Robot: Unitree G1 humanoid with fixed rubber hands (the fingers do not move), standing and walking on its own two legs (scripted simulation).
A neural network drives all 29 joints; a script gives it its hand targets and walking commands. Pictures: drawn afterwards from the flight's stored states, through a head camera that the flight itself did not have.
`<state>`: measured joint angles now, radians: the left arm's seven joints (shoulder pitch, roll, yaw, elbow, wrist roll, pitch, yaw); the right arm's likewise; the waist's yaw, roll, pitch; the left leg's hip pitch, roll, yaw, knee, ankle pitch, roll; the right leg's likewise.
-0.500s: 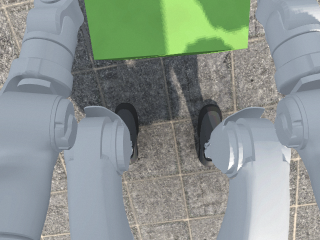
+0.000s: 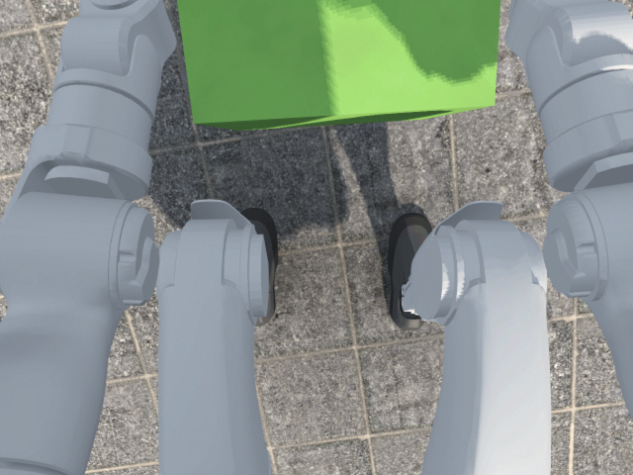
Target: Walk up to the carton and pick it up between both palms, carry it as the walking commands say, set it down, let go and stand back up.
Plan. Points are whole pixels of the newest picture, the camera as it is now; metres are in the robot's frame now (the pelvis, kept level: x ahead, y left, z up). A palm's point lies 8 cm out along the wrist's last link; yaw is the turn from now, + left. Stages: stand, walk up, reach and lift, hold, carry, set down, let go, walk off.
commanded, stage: reach and lift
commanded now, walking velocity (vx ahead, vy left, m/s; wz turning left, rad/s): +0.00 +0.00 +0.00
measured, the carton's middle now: out of the picture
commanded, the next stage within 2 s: none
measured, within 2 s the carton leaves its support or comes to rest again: neither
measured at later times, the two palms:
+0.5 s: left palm out of the picture +0.53 +0.19 -0.08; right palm out of the picture +0.54 -0.15 -0.08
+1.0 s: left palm out of the picture +0.51 +0.19 +0.00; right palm out of the picture +0.52 -0.15 +0.00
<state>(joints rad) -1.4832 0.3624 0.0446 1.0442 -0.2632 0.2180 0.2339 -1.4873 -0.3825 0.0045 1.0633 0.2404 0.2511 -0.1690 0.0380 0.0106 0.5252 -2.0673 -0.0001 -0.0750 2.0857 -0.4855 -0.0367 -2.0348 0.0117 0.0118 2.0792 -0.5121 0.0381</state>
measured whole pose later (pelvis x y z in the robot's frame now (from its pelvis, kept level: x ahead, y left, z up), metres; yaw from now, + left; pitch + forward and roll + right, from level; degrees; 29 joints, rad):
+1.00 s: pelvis -0.02 +0.00 +0.08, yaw +0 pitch +18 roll -2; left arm -1.33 0.26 0.19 0.81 -0.15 0.39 0.26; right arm -1.39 -0.36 -0.02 0.95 0.18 0.40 -0.18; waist 0.04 0.01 0.52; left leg -1.70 -0.01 -0.08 1.83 -0.45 -0.04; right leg -1.67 0.02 0.01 1.82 -0.46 0.04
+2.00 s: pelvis -0.01 +0.00 +0.20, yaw +1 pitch +9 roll -2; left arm -1.14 0.19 0.21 0.72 -0.10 0.44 0.28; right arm -1.20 -0.29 -0.08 0.86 0.11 0.43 -0.17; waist 0.04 0.01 0.52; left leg -1.21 0.00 -0.08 1.43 -0.38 -0.04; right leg -1.18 0.02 0.01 1.41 -0.39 0.03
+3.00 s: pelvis +0.11 +0.01 +0.34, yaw +2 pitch +15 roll -2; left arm -0.53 -0.06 0.32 0.76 0.18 0.41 0.21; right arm -0.58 -0.01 -0.36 0.82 -0.21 0.43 -0.06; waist 0.04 0.02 -0.17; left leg -0.73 0.02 -0.08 0.76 -0.29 -0.02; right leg -0.68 0.02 0.01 0.70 -0.28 0.02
